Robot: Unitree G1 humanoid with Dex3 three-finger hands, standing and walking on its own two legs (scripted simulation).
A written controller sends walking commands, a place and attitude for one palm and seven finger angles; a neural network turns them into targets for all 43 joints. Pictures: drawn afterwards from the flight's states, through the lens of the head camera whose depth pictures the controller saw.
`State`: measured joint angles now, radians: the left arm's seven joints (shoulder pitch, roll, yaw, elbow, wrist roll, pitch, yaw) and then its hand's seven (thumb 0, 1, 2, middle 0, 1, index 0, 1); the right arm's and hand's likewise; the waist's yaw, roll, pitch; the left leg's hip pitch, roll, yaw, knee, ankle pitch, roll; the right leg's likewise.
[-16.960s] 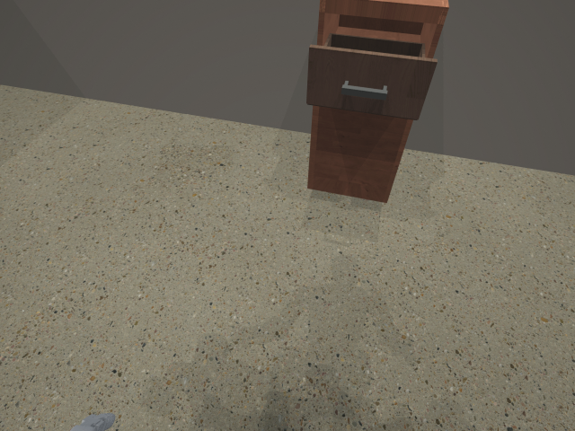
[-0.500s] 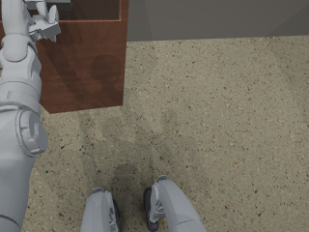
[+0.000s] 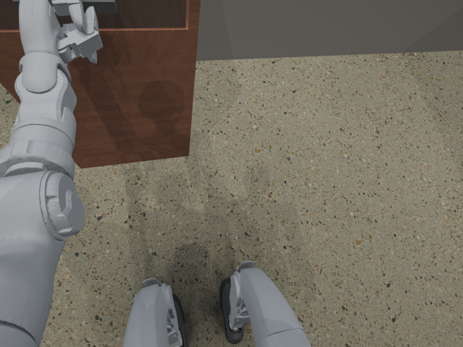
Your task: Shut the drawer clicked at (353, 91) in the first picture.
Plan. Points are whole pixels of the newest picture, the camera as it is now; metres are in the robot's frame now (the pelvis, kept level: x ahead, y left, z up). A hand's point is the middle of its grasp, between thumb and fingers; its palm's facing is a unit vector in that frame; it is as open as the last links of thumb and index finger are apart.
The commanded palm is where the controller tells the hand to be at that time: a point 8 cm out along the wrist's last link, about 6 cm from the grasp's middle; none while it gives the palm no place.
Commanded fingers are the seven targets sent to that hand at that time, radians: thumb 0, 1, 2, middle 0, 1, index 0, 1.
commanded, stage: pull the fist back off the drawer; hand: left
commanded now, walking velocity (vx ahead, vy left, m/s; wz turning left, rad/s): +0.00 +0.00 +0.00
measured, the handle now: out of the picture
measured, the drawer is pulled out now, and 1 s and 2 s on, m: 0.00 0.00 0.00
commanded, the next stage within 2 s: draw the hand back to the body in 0.20 s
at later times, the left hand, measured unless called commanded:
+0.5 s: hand (85, 51) +0.53 +0.13 +0.10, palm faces +0.04 -1.00 -0.05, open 3.3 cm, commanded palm +0.48 +0.18 +0.12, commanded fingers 0.00 0.90 0.90 -1.40 -1.60 -1.40 -1.60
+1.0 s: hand out of the picture +0.37 +0.17 +0.19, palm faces +0.18 -0.95 -0.25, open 3.3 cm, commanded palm +0.33 +0.22 +0.21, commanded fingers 0.00 0.90 0.90 -1.40 -1.60 -1.40 -1.60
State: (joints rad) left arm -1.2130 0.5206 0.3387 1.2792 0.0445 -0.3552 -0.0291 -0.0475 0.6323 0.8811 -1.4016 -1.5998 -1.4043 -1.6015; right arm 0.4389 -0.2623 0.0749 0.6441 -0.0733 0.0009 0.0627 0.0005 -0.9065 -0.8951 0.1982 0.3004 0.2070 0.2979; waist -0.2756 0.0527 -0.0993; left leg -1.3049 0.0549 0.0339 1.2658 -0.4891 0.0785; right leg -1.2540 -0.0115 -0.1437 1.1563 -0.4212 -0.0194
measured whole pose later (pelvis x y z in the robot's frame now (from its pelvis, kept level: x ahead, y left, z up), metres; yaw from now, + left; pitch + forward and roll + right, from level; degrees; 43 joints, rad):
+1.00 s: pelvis +0.07 -0.03 +0.11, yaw +2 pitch +3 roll +0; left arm 0.02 0.28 0.09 0.12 -0.08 -0.07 0.05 0.02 0.90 0.90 -1.40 -1.60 -1.40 -1.60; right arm 0.17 -0.25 0.04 0.54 0.05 0.04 -0.06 0.01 -0.91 -0.90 0.19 0.30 0.20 0.30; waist 0.01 0.05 -0.04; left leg -0.31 0.00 0.05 0.60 -0.35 0.02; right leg -0.32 0.00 -0.08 0.60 -0.34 -0.04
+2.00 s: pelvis +0.05 -0.02 +0.12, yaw +3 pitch -1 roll -1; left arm 0.57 0.34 0.35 -0.48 -0.05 -0.18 0.11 0.01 0.89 0.90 -1.41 -1.60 -1.41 -1.60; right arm 0.18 -0.23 0.01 0.59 0.00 -0.04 -0.06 0.01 -0.90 -0.90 0.20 0.30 0.21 0.30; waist 0.01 0.06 0.03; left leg -0.18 0.00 0.04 0.45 -0.25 0.03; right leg -0.17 0.01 -0.09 0.39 -0.20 -0.02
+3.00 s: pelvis -0.08 -0.02 +0.11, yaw +4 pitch +2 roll -3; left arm 0.66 0.45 0.39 -0.66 -0.04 -0.27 0.10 0.02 0.89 0.90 -1.41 -1.60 -1.41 -1.60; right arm 0.10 -0.19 -0.01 0.56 0.00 -0.05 -0.04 0.01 -0.90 -0.90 0.20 0.30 0.21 0.30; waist 0.00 0.02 0.06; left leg -0.50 0.01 -0.01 0.55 -0.13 0.03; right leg -0.30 0.11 0.04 0.53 -0.27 -0.03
